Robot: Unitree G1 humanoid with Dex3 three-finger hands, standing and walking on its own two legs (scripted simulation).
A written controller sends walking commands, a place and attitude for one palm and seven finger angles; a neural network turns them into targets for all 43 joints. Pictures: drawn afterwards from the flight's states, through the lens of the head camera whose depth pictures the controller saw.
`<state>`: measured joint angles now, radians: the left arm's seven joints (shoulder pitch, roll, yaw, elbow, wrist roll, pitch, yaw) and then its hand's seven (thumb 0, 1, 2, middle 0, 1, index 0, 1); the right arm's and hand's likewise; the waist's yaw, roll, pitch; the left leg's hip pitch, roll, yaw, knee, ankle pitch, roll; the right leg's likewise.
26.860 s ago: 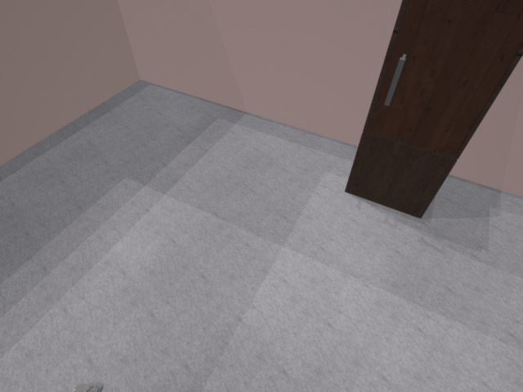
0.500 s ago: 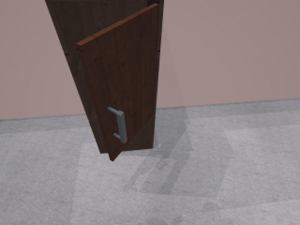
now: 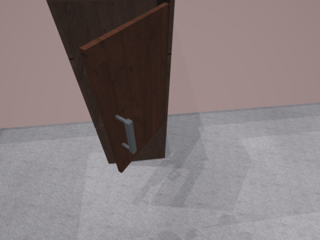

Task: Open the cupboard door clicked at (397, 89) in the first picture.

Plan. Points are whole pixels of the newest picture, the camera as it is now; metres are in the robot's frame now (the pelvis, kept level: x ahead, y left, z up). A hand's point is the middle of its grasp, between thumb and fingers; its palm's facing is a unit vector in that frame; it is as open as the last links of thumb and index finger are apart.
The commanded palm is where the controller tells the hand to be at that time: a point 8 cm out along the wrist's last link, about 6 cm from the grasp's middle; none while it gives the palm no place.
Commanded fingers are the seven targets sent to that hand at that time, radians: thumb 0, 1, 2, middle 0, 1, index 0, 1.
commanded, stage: walk to a spot facing it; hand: left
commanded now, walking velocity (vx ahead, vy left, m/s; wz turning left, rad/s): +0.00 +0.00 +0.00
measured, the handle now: (126, 135) +0.46 +0.15 -0.08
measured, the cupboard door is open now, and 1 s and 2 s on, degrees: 50 50 50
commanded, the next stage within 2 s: none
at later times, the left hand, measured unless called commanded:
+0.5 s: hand out of the picture -0.01 +0.19 -0.17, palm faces -0.09 -0.96 -0.27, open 7.3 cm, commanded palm none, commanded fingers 0.00 0.90 0.90 -0.20 -0.30 -0.20 -0.30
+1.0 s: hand out of the picture +0.12 +0.17 -0.18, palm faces -0.35 -0.91 -0.23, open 7.3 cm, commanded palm none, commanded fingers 0.00 0.90 0.90 -0.20 -0.30 -0.20 -0.30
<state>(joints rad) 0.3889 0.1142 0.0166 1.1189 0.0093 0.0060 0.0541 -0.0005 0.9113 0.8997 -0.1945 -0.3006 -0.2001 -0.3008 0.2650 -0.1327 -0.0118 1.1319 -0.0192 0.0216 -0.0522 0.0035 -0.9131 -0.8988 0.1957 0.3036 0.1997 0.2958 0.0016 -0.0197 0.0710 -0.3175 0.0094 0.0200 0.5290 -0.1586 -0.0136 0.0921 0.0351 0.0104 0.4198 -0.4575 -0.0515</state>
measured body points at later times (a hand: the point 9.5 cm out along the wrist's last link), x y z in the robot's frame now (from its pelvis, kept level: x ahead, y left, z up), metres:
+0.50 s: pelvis -0.03 -0.01 -0.01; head +0.02 -0.05 +0.43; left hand +0.00 +0.24 -0.15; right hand -0.03 -0.25 -0.18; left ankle +0.08 +0.13 -0.72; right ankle -0.13 -0.07 -0.73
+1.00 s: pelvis +0.04 -0.02 -0.01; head +0.11 -0.03 +0.44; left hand +0.14 +0.21 -0.16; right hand +0.09 -0.30 -0.12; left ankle +0.09 +0.07 -0.73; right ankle -0.13 -0.06 -0.68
